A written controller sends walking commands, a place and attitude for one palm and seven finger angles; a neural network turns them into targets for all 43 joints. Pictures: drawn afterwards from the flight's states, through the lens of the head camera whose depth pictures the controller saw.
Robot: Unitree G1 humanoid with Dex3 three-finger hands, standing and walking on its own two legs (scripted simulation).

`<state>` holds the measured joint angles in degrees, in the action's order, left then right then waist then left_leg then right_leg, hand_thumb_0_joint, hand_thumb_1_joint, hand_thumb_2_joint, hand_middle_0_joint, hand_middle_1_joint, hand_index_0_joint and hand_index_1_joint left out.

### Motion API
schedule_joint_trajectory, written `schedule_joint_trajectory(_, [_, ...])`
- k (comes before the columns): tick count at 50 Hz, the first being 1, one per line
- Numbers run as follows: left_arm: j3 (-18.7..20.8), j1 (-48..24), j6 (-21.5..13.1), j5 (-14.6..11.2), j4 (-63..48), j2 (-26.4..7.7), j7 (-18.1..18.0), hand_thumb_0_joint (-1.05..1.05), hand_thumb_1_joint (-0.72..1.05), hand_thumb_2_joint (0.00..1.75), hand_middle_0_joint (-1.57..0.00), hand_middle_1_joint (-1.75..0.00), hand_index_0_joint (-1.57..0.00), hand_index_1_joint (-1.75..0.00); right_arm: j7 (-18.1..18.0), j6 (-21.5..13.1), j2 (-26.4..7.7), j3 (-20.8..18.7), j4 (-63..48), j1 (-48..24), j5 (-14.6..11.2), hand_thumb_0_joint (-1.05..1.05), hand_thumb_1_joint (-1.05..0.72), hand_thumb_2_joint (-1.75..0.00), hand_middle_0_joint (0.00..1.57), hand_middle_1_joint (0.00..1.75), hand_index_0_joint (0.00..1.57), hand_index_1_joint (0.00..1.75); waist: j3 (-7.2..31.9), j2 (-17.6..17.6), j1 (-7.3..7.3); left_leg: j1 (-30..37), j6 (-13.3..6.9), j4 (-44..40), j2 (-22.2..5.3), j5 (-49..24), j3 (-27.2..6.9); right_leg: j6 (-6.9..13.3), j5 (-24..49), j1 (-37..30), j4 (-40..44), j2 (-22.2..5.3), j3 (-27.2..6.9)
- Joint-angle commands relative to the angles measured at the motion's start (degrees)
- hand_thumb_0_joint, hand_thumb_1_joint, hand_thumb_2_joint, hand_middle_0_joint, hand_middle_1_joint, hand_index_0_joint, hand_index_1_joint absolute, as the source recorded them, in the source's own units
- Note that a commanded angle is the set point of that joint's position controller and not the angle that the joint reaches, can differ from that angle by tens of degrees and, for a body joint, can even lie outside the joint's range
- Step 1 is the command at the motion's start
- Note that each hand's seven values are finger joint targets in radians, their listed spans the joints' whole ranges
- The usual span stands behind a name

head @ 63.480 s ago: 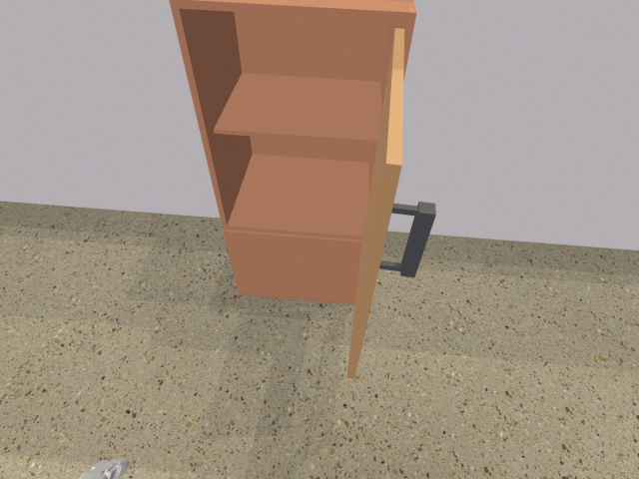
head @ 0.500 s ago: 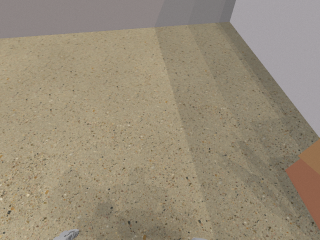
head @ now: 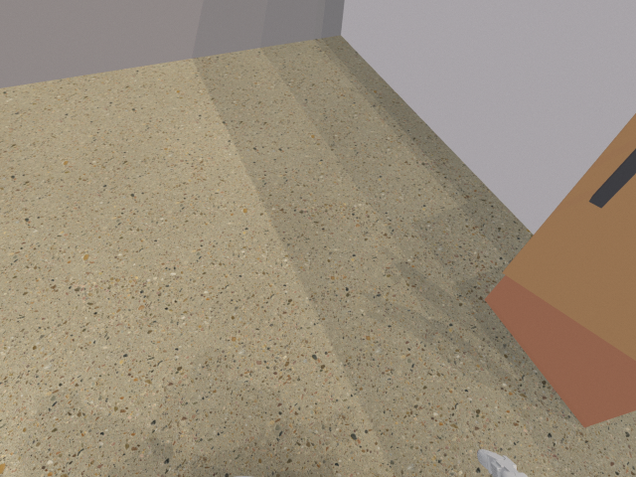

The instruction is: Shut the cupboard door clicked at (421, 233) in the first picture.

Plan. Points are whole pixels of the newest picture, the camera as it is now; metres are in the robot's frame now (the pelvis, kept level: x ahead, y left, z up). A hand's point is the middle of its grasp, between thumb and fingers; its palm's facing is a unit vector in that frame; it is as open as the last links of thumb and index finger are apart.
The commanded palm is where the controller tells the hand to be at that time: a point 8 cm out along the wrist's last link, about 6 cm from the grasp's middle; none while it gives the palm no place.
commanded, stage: turn to face it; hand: left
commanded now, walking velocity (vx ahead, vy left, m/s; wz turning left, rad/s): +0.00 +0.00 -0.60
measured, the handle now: (627, 167) +0.62 -0.48 +0.05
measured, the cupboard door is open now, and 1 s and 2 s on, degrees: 23 23 23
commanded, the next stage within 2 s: take the last steps up to it in 0.96 s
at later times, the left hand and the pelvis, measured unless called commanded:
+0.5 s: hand (229, 452) +0.17 +0.13 -0.14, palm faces -0.29 -0.92 -0.27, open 7.3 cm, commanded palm none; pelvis +0.02 -0.04 +0.01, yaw -18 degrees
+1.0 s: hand (274, 399) +0.24 +0.08 -0.15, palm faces -0.51 -0.82 -0.24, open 7.3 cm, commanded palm none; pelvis +0.04 -0.05 +0.00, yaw -32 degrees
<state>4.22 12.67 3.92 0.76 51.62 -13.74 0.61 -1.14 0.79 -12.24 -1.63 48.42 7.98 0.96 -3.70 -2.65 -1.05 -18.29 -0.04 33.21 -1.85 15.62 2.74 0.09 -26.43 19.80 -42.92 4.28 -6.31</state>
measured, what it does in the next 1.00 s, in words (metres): steps on the spot, turning right: right foot, then left foot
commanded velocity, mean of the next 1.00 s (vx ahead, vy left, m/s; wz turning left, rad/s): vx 0.00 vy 0.00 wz -0.48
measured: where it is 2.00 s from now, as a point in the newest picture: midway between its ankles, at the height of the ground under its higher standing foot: outside the picture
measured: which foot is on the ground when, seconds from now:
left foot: down 0.00-0.30, up 0.32-0.66, down 0.68-1.00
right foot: up 0.00-0.30, down 0.32-0.68, up 0.70-1.00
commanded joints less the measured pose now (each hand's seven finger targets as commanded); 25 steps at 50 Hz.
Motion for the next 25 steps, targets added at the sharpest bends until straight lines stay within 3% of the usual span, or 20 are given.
schedule_joint_trajectory(1, [2.39, -1.16, -1.37, 0.65, -5.96, -6.80, 0.72, 0.00, 0.90, 0.90, -0.20, -0.30, -0.20, -0.30, -1.53, -1.31, -12.37, -2.34, -4.19, 3.23, 0.93, 0.00, -0.90, -0.90, 0.20, 0.30, 0.20, 0.30, 5.53, 13.41, 1.23, 9.90, -9.25, -15.44, -21.75, -21.76, -15.95, -2.41, -4.51, 12.55, -25.07, -4.76, 3.18])
schedule_joint_trajectory(4, [2.09, -2.23, -0.40, 0.31, -6.02, -5.30, 1.60, 0.00, 0.90, 0.90, -0.20, -0.30, -0.20, -0.30, -1.59, -0.88, -11.18, -2.18, -4.04, 2.45, 1.04, 0.00, -0.90, -0.90, 0.20, 0.30, 0.20, 0.30, 4.16, 14.41, 0.99, 10.40, -7.31, -13.27, -17.10, -24.93, -5.23, -3.34, -1.22, 10.96, -21.24, -5.67, 5.78])
schedule_joint_trajectory(7, [1.55, -4.26, -0.26, 0.15, -6.77, -3.87, 1.98, 0.00, 0.90, 0.90, -0.20, -0.30, -0.20, -0.30, -1.35, -0.68, -11.95, -2.89, -2.87, 5.14, 1.00, 0.00, -0.90, -0.90, 0.20, 0.30, 0.20, 0.30, 5.92, 14.84, 2.47, 12.30, -7.10, -11.41, -17.18, -25.29, -1.49, -3.22, -0.37, 7.25, -11.60, -5.65, 8.96])
schedule_joint_trajectory(10, [1.23, -5.18, -0.80, 0.24, -7.30, -3.48, 2.09, 0.00, 0.90, 0.90, -0.20, -0.30, -0.20, -0.30, -0.77, -0.48, -13.22, -3.62, -1.75, 6.09, 0.92, 0.00, -0.90, -0.90, 0.20, 0.30, 0.20, 0.30, 6.27, 15.91, 2.98, 12.07, -6.62, -9.48, -18.11, -24.54, 0.30, -2.54, 1.33, 3.30, -3.24, -4.60, 11.44])
schedule_joint_trajectory(11, [1.20, -4.68, -0.98, 0.29, -7.29, -3.84, 2.03, 0.00, 0.90, 0.90, -0.20, -0.30, -0.20, -0.30, -0.58, -0.36, -13.45, -3.83, -1.86, 5.85, 0.85, 0.00, -0.90, -0.90, 0.20, 0.30, 0.20, 0.30, 6.06, 16.01, 2.79, 11.22, -6.23, -8.35, -18.55, -23.84, 0.76, -2.18, 2.22, 1.31, -0.26, -4.41, 12.03])
schedule_joint_trajectory(12, [1.26, -3.28, -1.16, 0.24, -6.94, -3.94, 2.02, 0.00, 0.90, 0.90, -0.20, -0.30, -0.20, -0.30, -0.47, -0.26, -13.70, -3.99, -1.77, 5.05, 0.78, 0.00, -0.90, -0.90, 0.20, 0.30, 0.20, 0.30, 6.70, 15.51, 1.75, 9.94, -5.19, -6.28, -18.32, -22.24, 1.72, -1.66, 5.51, -2.03, 4.57, -4.21, 12.15])
schedule_joint_trajectory(13, [1.54, -0.58, -1.44, 0.33, -6.06, -4.81, 1.95, 0.00, 0.90, 0.90, -0.20, -0.30, -0.20, -0.30, -0.32, -0.12, -13.78, -4.15, -1.81, 4.11, 0.55, 0.00, -0.90, -0.90, 0.20, 0.30, 0.20, 0.30, 7.15, 12.87, 0.16, 7.43, -3.10, -2.07, -17.05, -19.34, 3.69, -1.13, 11.75, -7.33, 11.20, -3.69, 12.84])
schedule_joint_trajectory(14, [2.17, 3.42, -1.96, 0.54, -4.74, -7.66, 1.66, 0.00, 0.90, 0.90, -0.20, -0.30, -0.20, -0.30, -0.05, -0.07, -12.88, -4.11, -2.24, 3.62, 0.08, 0.00, -0.90, -0.90, 0.20, 0.30, 0.20, 0.30, 8.62, 6.56, -1.89, 1.79, -0.13, 5.58, -14.16, -12.24, 5.90, 0.25, 18.62, -15.32, 18.27, -6.46, 8.74])
schedule_joint_trajectory(15, [3.33, 6.12, -2.93, 1.17, -3.93, -14.37, 0.82, 0.00, 0.90, 0.90, -0.20, -0.30, -0.20, -0.30, 0.23, 0.05, -7.65, -2.98, -4.34, 2.46, -0.32, 0.00, -0.90, -0.90, 0.20, 0.30, 0.20, 0.30, 7.85, -13.32, -3.65, -12.25, 3.89, 18.87, -5.36, 13.78, 9.55, 5.66, 32.68, -22.22, 24.96, -21.06, -11.97])
schedule_joint_trajectory(16, [3.78, 8.67, -2.91, 0.33, -3.39, -17.28, -0.13, 0.00, 0.90, 0.90, -0.20, -0.30, -0.20, -0.30, -0.08, 0.65, -7.76, -2.47, -6.27, -0.41, -0.01, 0.00, -0.90, -0.90, 0.20, 0.30, 0.20, 0.30, 7.41, -15.65, -5.08, -16.83, 4.41, 29.94, -2.77, 23.05, 2.85, 11.46, 45.31, -18.74, 24.00, -27.96, -20.05])
schedule_joint_trajectory(17, [3.51, 7.84, -2.72, 0.16, -3.67, -16.90, -0.61, 0.00, 0.90, 0.90, -0.20, -0.30, -0.20, -0.30, -0.27, 1.15, -8.01, -2.31, -5.83, -0.16, -0.30, 0.00, -0.90, -0.90, 0.20, 0.30, 0.20, 0.30, 6.82, -10.27, -3.97, -17.73, 3.86, 34.56, -4.19, 19.81, -2.27, 13.81, 35.56, -15.82, 24.84, -27.82, -17.79])
schedule_joint_trajectory(18, [3.39, 3.33, -2.68, 0.32, -4.75, -14.14, -1.06, 0.00, 0.90, 0.90, -0.20, -0.30, -0.20, -0.30, -0.36, 1.05, -7.73, -2.55, -5.09, -1.05, -0.29, 0.00, -0.90, -0.90, 0.20, 0.30, 0.20, 0.30, 4.33, -9.53, -2.30, -20.30, 3.98, 35.42, -4.86, 15.65, -3.46, 13.06, 29.15, -14.29, 25.77, -24.07, -17.17])
schedule_joint_trajectory(19, [2.92, 0.40, -2.73, 0.35, -5.20, -12.79, -1.26, 0.00, 0.90, 0.90, -0.20, -0.30, -0.20, -0.30, -0.34, 0.73, -8.65, -2.53, -4.40, -1.03, -0.09, 0.00, -0.90, -0.90, 0.20, 0.30, 0.20, 0.30, 4.21, -11.38, -1.24, -20.48, 4.42, 35.10, -5.23, 13.29, -3.47, 12.51, 30.80, -14.02, 24.68, -22.07, -15.84])
schedule_joint_trajectory(21, [2.13, -2.54, -2.97, 0.35, -5.94, -10.81, -1.39, 0.00, 0.90, 0.90, -0.20, -0.30, -0.20, -0.30, 0.08, 0.49, -8.39, -2.48, -2.90, 0.72, -0.04, 0.00, -0.90, -0.90, 0.20, 0.30, 0.20, 0.30, 5.92, -8.01, 0.69, -15.52, 5.15, 30.95, -4.89, 9.57, -2.68, 11.00, 38.61, -12.67, 21.56, -18.70, -8.50])
schedule_joint_trajectory(22, [2.04, -2.04, -3.13, 0.38, -5.94, -10.81, -1.32, 0.00, 0.90, 0.90, -0.20, -0.30, -0.20, -0.30, 0.18, 0.47, -7.68, -2.23, -2.48, 1.51, -0.07, 0.00, -0.90, -0.90, 0.20, 0.30, 0.20, 0.30, 7.29, -5.43, 0.79, -13.47, 5.43, 27.38, -3.90, 8.98, -1.71, 10.88, 41.57, -12.96, 20.65, -17.67, -7.44])
schedule_joint_trajectory(25, [2.32, -0.32, -3.01, 0.54, -5.15, -11.92, -1.14, 0.00, 0.90, 0.90, -0.20, -0.30, -0.20, -0.30, 0.21, 0.63, -6.56, -2.05, -2.69, 0.96, -0.28, 0.00, -0.90, -0.90, 0.20, 0.30, 0.20, 0.30, 8.00, -4.88, 0.02, -10.17, 5.60, 18.56, -1.54, 8.24, -0.43, 11.04, 40.04, -12.96, 20.09, -16.82, -9.54])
